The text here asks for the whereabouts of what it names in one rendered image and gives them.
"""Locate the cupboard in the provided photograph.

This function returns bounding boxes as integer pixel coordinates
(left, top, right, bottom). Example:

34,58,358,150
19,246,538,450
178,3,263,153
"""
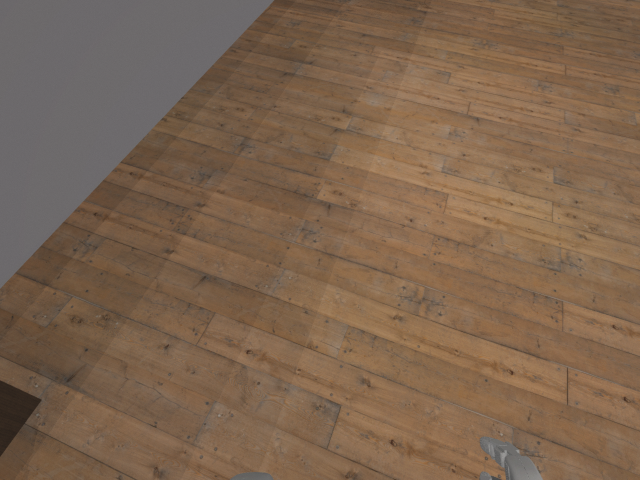
0,380,41,456

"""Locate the robot right hand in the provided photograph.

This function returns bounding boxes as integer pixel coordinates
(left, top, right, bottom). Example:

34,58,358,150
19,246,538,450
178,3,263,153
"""
479,437,543,480

